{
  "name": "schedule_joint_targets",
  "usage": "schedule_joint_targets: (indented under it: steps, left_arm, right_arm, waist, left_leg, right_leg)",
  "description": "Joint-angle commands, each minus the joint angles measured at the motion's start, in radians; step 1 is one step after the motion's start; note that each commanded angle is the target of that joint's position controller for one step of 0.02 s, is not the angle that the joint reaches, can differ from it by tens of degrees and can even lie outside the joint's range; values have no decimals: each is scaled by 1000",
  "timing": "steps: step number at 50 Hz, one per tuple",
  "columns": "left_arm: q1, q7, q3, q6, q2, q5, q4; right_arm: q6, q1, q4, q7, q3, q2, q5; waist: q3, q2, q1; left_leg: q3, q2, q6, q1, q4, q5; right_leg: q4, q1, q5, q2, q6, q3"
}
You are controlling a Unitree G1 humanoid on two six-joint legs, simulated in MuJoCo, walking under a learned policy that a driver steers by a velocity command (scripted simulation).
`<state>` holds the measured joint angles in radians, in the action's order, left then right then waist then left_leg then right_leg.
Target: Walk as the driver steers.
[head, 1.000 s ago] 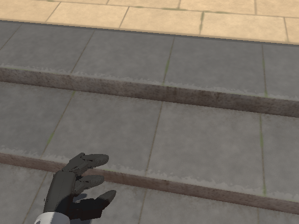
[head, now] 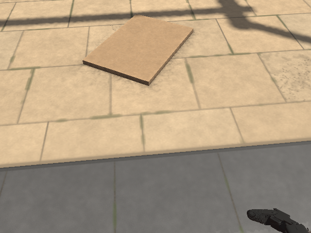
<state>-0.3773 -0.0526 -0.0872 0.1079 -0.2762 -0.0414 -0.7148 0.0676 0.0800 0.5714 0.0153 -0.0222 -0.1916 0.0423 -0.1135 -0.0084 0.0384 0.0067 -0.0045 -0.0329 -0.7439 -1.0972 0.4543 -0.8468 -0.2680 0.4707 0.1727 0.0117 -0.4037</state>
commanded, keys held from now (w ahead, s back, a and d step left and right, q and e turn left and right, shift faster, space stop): q+shift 0.76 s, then e+shift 0.24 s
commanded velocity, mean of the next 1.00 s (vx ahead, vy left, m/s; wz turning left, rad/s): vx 0.00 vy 0.00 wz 0.38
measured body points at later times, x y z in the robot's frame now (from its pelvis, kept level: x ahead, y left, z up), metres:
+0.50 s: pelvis +0.03 +0.03 +0.08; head +0.04 +0.04 +0.53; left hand +0.18 +0.31 +0.01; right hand +0.21 -0.20 -0.02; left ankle +0.05 +0.13 -0.62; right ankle +0.00 -0.13 -0.65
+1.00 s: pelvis +0.07 +0.08 +0.08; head +0.08 +0.10 +0.53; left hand +0.07 +0.36 -0.04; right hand +0.34 -0.01 +0.01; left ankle +0.06 +0.14 -0.65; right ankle +0.19 -0.06 -0.64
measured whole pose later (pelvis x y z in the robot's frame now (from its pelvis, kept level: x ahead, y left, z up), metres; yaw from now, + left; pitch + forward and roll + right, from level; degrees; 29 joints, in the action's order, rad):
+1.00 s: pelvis +0.07 +0.08 +0.08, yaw +26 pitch +2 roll +1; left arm -0.24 -0.08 -0.02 0.04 -0.27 -0.03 -0.71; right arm 0.10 0.12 0.62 -0.08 -0.04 -0.18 -0.04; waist -0.02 -0.05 0.03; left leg -0.14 0.19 -0.09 -0.33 -0.56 0.25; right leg -0.65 -0.43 0.16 -0.10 0.13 -0.04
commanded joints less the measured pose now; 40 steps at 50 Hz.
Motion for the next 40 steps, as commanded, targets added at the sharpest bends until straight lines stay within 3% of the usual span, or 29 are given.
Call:
schedule_joint_targets:
  steps: [1,2,3,4,5,6,7,9,10,11,12,14,15,17,19,21,23,24,25,26,27,28,29,30,32,33,34,37,40]
  left_arm:
    - [-5,-16,-30,-4,-108,31,109]
    - [57,26,-32,-27,-162,36,110]
    - [90,49,7,-33,-89,2,113]
    - [131,35,50,-31,-2,-26,125]
    - [86,11,71,-33,51,-23,114]
    - [53,-16,82,-36,53,0,107]
    - [142,-29,91,-37,52,25,152]
    - [176,-40,82,-45,22,30,139]
    - [160,-39,70,-50,-7,51,137]
    - [218,-12,40,-46,-138,50,186]
    - [325,7,19,-47,-187,27,235]
    - [303,34,10,-42,-171,2,250]
    - [292,43,6,-40,-167,-4,241]
    - [229,79,0,-29,-128,-13,217]
    - [368,103,31,-12,-39,-19,241]
    - [423,113,37,-23,-18,-14,236]
    - [327,106,10,-51,-88,-21,215]
    - [325,103,-8,-48,-141,-37,223]
    - [361,102,-11,-50,-164,-56,225]
    - [364,100,-8,-44,-141,-54,224]
    - [323,103,12,-28,-61,-45,214]
    - [303,117,36,-12,29,-24,261]
    - [302,107,43,0,31,16,335]
    - [389,113,25,-5,-33,49,301]
    - [376,144,0,1,-95,24,287]
    - [333,150,10,8,-74,1,281]
    - [311,145,14,8,-75,-9,279]
    - [295,133,24,-13,-71,8,277]
    - [219,106,30,-42,-96,7,211]
  right_arm:
    - [47,125,6,-6,94,-280,-25]
    - [44,-17,9,-14,48,-144,-59]
    - [48,-58,39,-19,6,-14,-71]
    - [48,-85,65,-17,-29,77,-77]
    - [53,-131,76,-7,-25,61,-76]
    - [66,-200,63,7,-6,-12,-67]
    - [70,-193,86,14,9,-78,-71]
    - [42,-74,146,9,57,-210,-65]
    - [30,10,169,-24,82,-255,-42]
    - [28,101,160,-41,94,-261,-17]
    - [30,116,151,-40,85,-226,-18]
    - [53,38,109,-25,68,-152,-38]
    - [59,82,118,-22,73,-139,-40]
    - [59,119,119,-19,82,-159,-26]
    - [47,168,118,-23,82,-140,-13]
    - [31,109,94,-49,62,-95,-24]
    - [15,71,89,-97,46,-69,-36]
    - [9,118,101,-127,44,-69,-44]
    - [6,205,115,-144,52,-95,-48]
    - [19,259,129,-136,84,-159,-40]
    - [45,302,138,-112,125,-241,-28]
    - [66,375,116,-86,174,-396,-18]
    - [79,390,95,-62,175,-429,-23]
    - [92,340,103,-49,155,-309,-5]
    - [69,259,70,-32,111,-199,-25]
    - [57,220,73,-33,94,-171,-21]
    - [46,179,62,-36,88,-164,-8]
    - [46,174,52,-36,88,-172,5]
    - [58,134,6,-39,93,-196,-7]
  waist:
    - [25,267,-25]
    - [-3,205,-8]
    - [-3,102,15]
    - [-9,11,54]
    - [-34,36,79]
    - [-45,25,105]
    - [-27,-7,102]
    - [2,22,40]
    - [37,77,21]
    - [-14,-24,-38]
    - [-51,-57,-55]
    - [-32,-105,-11]
    - [-25,-153,-28]
    - [60,-122,0]
    - [58,-84,-87]
    - [61,-48,-99]
    - [82,-69,-29]
    - [100,-111,-32]
    - [83,-82,-77]
    - [46,-45,-85]
    - [-5,25,-93]
    - [-46,244,-99]
    - [-140,317,-100]
    - [-13,153,-139]
    - [9,108,-98]
    - [22,79,-52]
    - [36,45,-24]
    - [32,55,-19]
    - [17,77,-28]
  left_leg:
    - [-930,-443,-450,366,689,-431]
    - [-658,-344,-319,211,636,-150]
    - [-486,-266,-252,154,587,-168]
    - [-364,-189,-155,104,573,-252]
    - [-230,-113,-96,60,575,-404]
    - [-114,-46,-50,-8,565,-539]
    - [-110,-18,-34,68,581,-534]
    - [-144,11,-75,158,530,-284]
    - [-241,-65,-128,160,587,-186]
    - [-231,-64,-109,173,607,-186]
    - [-157,2,-68,156,549,-181]
    - [-79,60,-24,37,409,-157]
    - [-44,78,17,22,284,-128]
    - [-132,-2,75,-70,-146,65]
    - [-88,-10,91,-3,-266,-14]
    - [-41,-20,106,38,61,-60]
    - [-9,-15,105,134,420,-62]
    - [24,-8,83,246,396,-84]
    - [18,-17,56,338,463,-223]
    - [-3,20,8,439,495,-320]
    - [-56,47,-79,569,553,-420]
    - [-367,-118,-289,774,678,-795]
    - [-758,-255,-428,909,813,-535]
    - [-680,-241,-344,789,791,-314]
    - [-591,-199,-291,623,796,-281]
    - [-561,-181,-286,554,797,-362]
    - [-540,-167,-281,501,811,-394]
    - [-550,-143,-260,530,833,-321]
    - [-499,-141,-244,494,809,-342]
  right_leg:
    - [-842,-511,23,-53,107,130]
    - [-851,-457,-10,-101,91,202]
    - [-766,-428,20,-135,71,241]
    - [-643,-332,94,-192,83,261]
    - [-526,-196,52,-206,101,303]
    - [-365,-54,-21,-216,125,351]
    - [-62,-72,79,-230,170,375]
    - [345,24,-207,-171,165,426]
    - [399,83,-120,-131,126,468]
    - [267,145,-293,-175,32,420]
    - [262,173,-405,-207,-47,370]
    - [357,247,-509,-338,-190,217]
    - [423,282,-621,-462,-277,128]
    - [520,245,-708,-687,-369,63]
    - [560,172,-607,-562,-247,271]
    - [549,252,-517,-431,-140,445]
    - [523,324,-382,-396,-95,540]
    - [527,233,-414,-445,-112,543]
    - [500,184,-369,-483,-116,541]
    - [427,135,-250,-467,-99,544]
    - [302,81,-159,-400,-49,572]
    - [39,-124,124,-231,59,622]
    - [-106,-320,227,-117,103,394]
    - [-266,-397,149,-148,91,271]
    - [-434,-400,65,-159,59,231]
    - [-457,-372,34,-161,54,224]
    - [-438,-346,-2,-161,56,228]
    - [-324,-374,-65,-162,87,228]
    - [-314,-366,-162,-176,111,286]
